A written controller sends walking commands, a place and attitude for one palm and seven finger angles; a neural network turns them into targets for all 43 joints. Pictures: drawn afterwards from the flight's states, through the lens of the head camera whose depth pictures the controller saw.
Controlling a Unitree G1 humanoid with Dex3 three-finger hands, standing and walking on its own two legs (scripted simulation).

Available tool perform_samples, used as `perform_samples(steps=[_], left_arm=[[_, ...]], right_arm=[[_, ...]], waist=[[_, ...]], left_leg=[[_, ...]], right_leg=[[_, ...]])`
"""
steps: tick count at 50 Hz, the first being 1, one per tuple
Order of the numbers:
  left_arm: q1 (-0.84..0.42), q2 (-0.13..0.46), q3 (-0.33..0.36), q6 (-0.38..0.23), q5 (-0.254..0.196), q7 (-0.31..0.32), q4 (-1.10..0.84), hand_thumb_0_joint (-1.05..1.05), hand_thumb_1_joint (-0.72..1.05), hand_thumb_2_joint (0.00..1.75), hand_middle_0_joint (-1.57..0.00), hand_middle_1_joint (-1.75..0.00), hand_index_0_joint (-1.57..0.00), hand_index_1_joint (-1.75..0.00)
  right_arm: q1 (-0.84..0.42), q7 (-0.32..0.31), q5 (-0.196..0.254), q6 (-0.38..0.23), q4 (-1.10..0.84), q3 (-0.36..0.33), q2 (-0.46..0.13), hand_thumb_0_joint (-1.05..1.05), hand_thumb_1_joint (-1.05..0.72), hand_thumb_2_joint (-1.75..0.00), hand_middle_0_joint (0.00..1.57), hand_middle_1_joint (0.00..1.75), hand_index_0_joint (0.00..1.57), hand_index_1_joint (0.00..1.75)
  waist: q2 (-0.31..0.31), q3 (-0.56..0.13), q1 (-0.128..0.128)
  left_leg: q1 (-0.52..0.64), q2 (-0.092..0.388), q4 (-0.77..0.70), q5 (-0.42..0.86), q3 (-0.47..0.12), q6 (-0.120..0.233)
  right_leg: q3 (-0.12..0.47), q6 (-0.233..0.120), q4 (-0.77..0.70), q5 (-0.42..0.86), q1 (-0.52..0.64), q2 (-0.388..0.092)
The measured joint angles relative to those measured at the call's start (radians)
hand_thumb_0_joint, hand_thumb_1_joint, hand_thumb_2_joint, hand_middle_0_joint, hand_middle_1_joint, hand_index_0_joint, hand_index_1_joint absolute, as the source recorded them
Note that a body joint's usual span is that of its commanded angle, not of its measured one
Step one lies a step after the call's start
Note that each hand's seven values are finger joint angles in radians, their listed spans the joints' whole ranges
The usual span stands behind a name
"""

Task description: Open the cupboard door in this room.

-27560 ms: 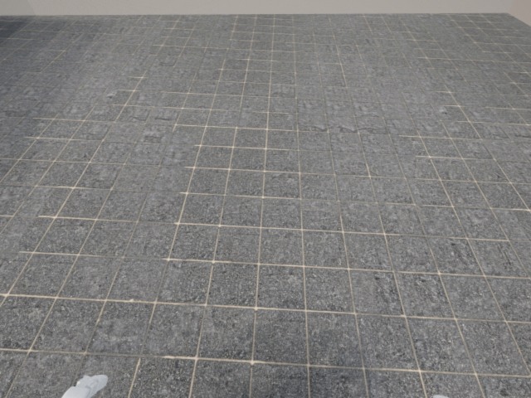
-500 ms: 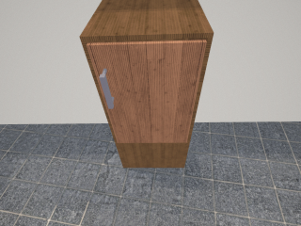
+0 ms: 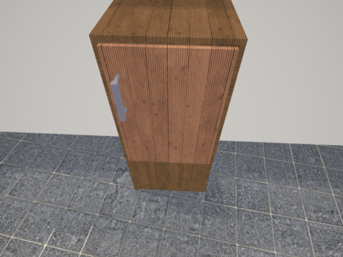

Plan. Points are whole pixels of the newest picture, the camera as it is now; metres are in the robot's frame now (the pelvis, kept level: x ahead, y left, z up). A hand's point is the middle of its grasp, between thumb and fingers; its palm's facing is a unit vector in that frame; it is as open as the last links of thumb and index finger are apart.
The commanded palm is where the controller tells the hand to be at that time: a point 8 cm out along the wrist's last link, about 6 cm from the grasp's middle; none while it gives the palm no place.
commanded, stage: come to a stop and stand still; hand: left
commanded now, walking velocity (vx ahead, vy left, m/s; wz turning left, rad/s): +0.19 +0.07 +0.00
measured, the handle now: (120, 98) +0.58 +0.21 +0.02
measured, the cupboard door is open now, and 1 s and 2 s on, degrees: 0 0 0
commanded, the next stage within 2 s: look again from close up in 1.08 s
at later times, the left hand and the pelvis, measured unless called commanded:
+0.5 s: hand out of the picture +0.08 +0.19 -0.16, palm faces +0.03 -0.97 -0.26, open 7.3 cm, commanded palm none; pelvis +0.03 +0.00 +0.01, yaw -2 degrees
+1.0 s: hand out of the picture -0.04 +0.17 -0.17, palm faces +0.03 -0.98 -0.17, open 7.3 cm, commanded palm none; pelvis -0.02 +0.01 +0.01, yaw -1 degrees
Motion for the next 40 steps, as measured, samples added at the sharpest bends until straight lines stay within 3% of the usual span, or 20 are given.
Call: perform_samples(steps=[4, 8, 11, 16, 21, 26, 28, 31, 34, 40], left_arm=[[0.029, 0.005, 0.012, 0.006, 0.001, -0.001, 0.004, 0.01, 0.91, 0.90, -0.20, -0.30, -0.20, -0.30], [0.018, 0.006, 0.010, 0.016, -0.002, 0.006, 0.011, 0.01, 0.91, 0.90, -0.20, -0.30, -0.20, -0.30], [-0.011, 0.004, 0.011, -0.003, -0.009, 0.012, 0.007, 0.01, 0.91, 0.90, -0.20, -0.30, -0.20, -0.30], [-0.044, 0.018, 0.010, -0.007, -0.010, 0.030, -0.014, 0.01, 0.91, 0.90, -0.20, -0.30, -0.20, -0.30], [-0.078, 0.025, 0.019, 0.011, -0.008, 0.036, -0.050, 0.01, 0.91, 0.90, -0.20, -0.30, -0.20, -0.30], [-0.093, 0.031, 0.029, 0.005, -0.001, 0.034, -0.083, 0.01, 0.91, 0.90, -0.20, -0.30, -0.20, -0.30], [-0.091, 0.034, 0.026, -0.005, 0.003, 0.034, -0.094, 0.00, 0.91, 0.90, -0.20, -0.30, -0.20, -0.30], [-0.092, 0.023, 0.017, -0.002, 0.011, 0.037, -0.099, 0.00, 0.91, 0.90, -0.20, -0.30, -0.20, -0.30], [-0.078, 0.027, 0.014, 0.016, 0.004, 0.032, -0.093, 0.00, 0.92, 0.90, -0.20, -0.30, -0.20, -0.30], [-0.051, 0.035, 0.012, 0.051, -0.002, 0.019, -0.069, 0.01, 0.92, 0.90, -0.20, -0.30, -0.20, -0.30]], right_arm=[[0.017, 0.000, 0.000, -0.020, -0.002, 0.001, 0.014, 0.01, -0.91, -0.90, 0.19, 0.30, 0.20, 0.29], [0.034, -0.018, 0.001, -0.038, -0.003, 0.008, 0.031, 0.01, -0.91, -0.90, 0.19, 0.30, 0.20, 0.29], [0.028, -0.028, 0.013, -0.024, 0.009, 0.010, 0.044, 0.01, -0.91, -0.90, 0.20, 0.30, 0.20, 0.29], [-0.014, -0.031, 0.025, -0.005, 0.001, -0.004, 0.061, 0.01, -0.91, -0.90, 0.20, 0.30, 0.20, 0.29], [-0.046, -0.037, 0.012, -0.003, -0.018, -0.024, 0.043, 0.02, -0.93, -0.90, 0.20, 0.30, 0.20, 0.29], [-0.066, -0.034, 0.011, 0.000, -0.047, -0.039, 0.025, 0.02, -0.92, -0.90, 0.20, 0.30, 0.20, 0.29], [-0.073, -0.032, 0.016, 0.005, -0.059, -0.043, 0.020, 0.01, -0.92, -0.90, 0.20, 0.30, 0.20, 0.29], [-0.103, -0.028, 0.021, 0.020, -0.064, -0.047, 0.008, 0.01, -0.92, -0.90, 0.20, 0.30, 0.20, 0.29], [-0.116, -0.021, 0.020, 0.012, -0.067, -0.041, 0.014, 0.01, -0.92, -0.90, 0.20, 0.30, 0.20, 0.29], [-0.076, -0.020, 0.003, 0.001, -0.054, -0.018, 0.030, 0.01, -0.94, -0.90, 0.20, 0.30, 0.20, 0.29]], waist=[[-0.037, -0.005, 0.005], [-0.041, 0.012, 0.001], [-0.025, 0.030, 0.000], [-0.031, 0.030, -0.009], [-0.023, 0.041, -0.008], [-0.030, 0.048, -0.003], [-0.041, 0.045, -0.004], [-0.026, 0.059, 0.000], [-0.032, 0.064, -0.005], [-0.076, 0.030, 0.015]], left_leg=[[0.022, -0.014, -0.013, -0.017, 0.014, -0.028], [0.052, -0.023, -0.025, -0.033, 0.031, -0.015], [0.048, -0.018, 0.004, -0.022, 0.029, -0.017], [0.046, -0.029, -0.014, 0.055, 0.038, -0.024], [0.064, -0.024, -0.061, 0.088, 0.054, -0.016], [0.029, -0.022, 0.006, 0.091, 0.073, -0.012], [-0.023, -0.033, 0.086, 0.030, 0.056, -0.014], [-0.090, -0.029, 0.159, -0.086, 0.012, -0.015], [-0.077, -0.021, 0.038, 0.075, 0.009, -0.013], [-0.057, -0.038, -0.028, 0.102, 0.023, 0.001]], right_leg=[[0.013, 0.005, 0.037, -0.036, -0.006, -0.017], [0.007, -0.012, 0.077, -0.050, -0.021, -0.025], [0.002, 0.008, 0.042, -0.045, 0.007, -0.021], [0.003, 0.003, 0.041, 0.005, -0.003, -0.034], [-0.001, 0.012, 0.082, 0.066, -0.032, -0.036], [0.008, 0.000, 0.064, 0.036, -0.024, -0.037], [0.006, -0.015, 0.041, -0.005, -0.015, -0.044], [-0.009, 0.001, 0.042, -0.022, -0.020, -0.032], [-0.020, 0.006, 0.071, -0.016, -0.029, -0.022], [0.012, 0.009, 0.030, -0.025, -0.023, -0.023]])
